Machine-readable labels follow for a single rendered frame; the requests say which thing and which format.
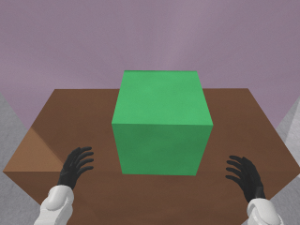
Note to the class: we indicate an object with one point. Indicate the right robot forearm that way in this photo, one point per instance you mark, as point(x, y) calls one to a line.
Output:
point(262, 212)

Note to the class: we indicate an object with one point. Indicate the right robot hand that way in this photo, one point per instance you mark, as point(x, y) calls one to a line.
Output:
point(249, 181)

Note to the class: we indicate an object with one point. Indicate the carton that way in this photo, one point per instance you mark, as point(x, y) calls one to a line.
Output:
point(161, 122)

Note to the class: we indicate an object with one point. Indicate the left robot forearm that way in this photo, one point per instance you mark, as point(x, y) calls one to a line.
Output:
point(56, 209)

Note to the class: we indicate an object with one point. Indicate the pedestal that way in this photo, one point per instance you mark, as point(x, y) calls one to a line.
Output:
point(73, 118)

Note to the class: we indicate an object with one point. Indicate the left robot hand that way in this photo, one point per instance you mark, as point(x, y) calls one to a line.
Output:
point(72, 167)

